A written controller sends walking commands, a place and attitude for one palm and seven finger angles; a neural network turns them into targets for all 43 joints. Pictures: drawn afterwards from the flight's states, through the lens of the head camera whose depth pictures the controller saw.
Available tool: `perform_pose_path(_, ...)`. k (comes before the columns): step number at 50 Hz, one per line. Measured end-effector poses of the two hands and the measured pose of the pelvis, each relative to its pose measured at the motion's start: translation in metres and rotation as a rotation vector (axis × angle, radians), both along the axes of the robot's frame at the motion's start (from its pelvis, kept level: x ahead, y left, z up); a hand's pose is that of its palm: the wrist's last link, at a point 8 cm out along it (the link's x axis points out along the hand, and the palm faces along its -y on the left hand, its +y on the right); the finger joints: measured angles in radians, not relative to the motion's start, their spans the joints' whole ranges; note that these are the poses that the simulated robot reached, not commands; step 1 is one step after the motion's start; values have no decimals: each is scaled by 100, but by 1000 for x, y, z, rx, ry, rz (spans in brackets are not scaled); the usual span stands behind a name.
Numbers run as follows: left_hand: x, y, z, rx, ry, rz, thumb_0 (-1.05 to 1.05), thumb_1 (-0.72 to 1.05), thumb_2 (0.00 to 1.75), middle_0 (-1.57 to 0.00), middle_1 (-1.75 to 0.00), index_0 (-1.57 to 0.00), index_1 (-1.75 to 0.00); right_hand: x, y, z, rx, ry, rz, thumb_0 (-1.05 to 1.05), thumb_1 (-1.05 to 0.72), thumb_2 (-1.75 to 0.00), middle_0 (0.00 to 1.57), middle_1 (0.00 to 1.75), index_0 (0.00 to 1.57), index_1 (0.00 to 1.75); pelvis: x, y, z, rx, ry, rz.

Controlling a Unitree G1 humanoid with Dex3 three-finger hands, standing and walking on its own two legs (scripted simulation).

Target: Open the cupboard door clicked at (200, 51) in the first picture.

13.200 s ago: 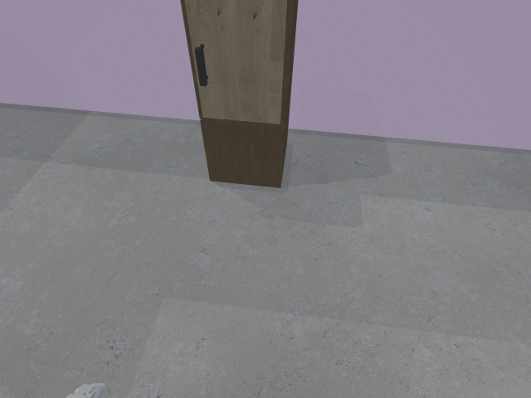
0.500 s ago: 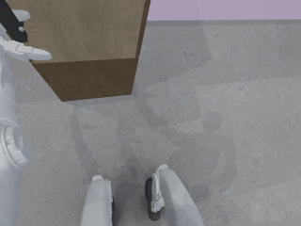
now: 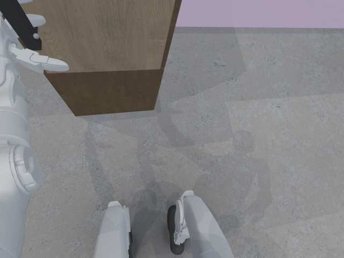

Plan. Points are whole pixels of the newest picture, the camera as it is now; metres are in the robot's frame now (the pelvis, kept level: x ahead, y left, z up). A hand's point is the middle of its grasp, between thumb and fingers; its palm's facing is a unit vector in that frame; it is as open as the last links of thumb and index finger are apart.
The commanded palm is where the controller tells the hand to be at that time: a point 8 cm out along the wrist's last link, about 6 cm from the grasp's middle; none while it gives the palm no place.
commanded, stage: close the thumb around the handle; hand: left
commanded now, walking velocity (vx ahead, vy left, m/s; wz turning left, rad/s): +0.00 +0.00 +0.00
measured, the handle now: (19, 11) +0.60 +0.25 +0.05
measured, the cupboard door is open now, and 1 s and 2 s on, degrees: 0 1 54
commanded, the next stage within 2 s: pull the door open along its arc in 0.74 s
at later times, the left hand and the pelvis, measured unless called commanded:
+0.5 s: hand (35, 36) +0.56 +0.23 +0.04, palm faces +0.08 -1.00 -0.02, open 8.5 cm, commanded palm +0.54 +0.23 +0.04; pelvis +0.00 +0.00 +0.00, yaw +0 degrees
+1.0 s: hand (35, 37) +0.55 +0.23 +0.04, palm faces +0.08 -1.00 -0.02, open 5.8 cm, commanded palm +0.52 +0.25 +0.04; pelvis +0.01 +0.00 +0.00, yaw -1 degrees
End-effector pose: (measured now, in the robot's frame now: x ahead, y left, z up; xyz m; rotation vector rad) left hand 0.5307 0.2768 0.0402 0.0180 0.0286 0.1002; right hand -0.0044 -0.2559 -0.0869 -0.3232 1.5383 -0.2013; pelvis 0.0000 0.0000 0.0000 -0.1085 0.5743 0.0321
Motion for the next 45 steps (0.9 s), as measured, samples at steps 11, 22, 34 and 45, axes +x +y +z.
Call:
perform_pose_path(11,-1,0,0,-1,1,-2,-2,-36,35,-29,-121,-28,-125,1,3,1,8,0,-9,0,-90,-90,20,30,20,29,3,2,3,-1,-3,-2)
perform_pose_path(22,0,1,0,-2,-2,-13,-1,16,58,-32,-127,-31,-127,3,3,3,2,-1,-11,0,-90,-90,20,30,20,29,5,3,3,-1,-5,-5)
perform_pose_path(34,1,2,-1,-5,-5,-12,0,73,82,-36,-133,-35,-133,4,3,1,-2,-9,-12,0,-90,-90,20,30,20,29,4,3,1,-2,-2,-7)
perform_pose_path(45,0,1,0,-8,-3,-9,0,74,80,-34,-134,-34,-134,3,5,3,7,-12,-24,0,-90,-90,20,30,20,29,5,3,4,1,-8,-14)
